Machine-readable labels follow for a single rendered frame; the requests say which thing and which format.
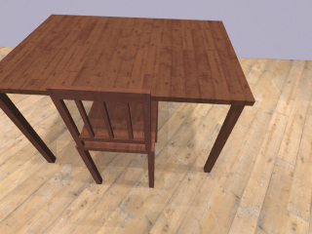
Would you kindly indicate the chair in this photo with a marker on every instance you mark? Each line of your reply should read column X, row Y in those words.
column 120, row 120

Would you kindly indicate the table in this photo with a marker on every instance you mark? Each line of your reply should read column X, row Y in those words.
column 178, row 60

